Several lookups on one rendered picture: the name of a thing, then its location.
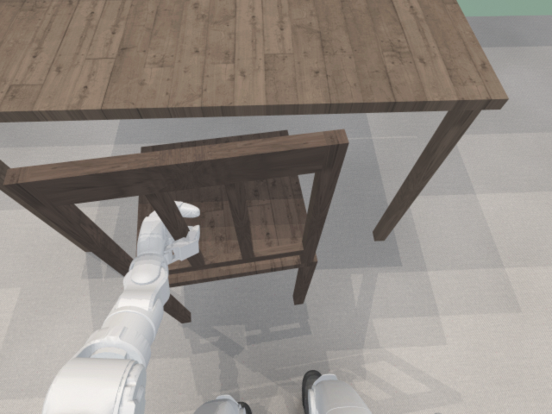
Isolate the right robot shin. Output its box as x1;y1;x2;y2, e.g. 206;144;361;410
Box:
311;374;337;389

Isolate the chair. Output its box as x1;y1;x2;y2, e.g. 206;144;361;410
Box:
3;129;349;323

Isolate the left robot forearm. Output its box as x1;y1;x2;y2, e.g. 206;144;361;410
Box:
42;253;170;414

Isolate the left robot hand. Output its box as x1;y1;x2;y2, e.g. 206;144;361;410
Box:
137;201;200;265

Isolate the robot right thigh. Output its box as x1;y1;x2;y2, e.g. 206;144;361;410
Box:
308;379;372;414

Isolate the table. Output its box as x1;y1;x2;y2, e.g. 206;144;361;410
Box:
0;0;509;252

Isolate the left robot upper arm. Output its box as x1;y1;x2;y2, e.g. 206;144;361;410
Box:
46;357;147;414

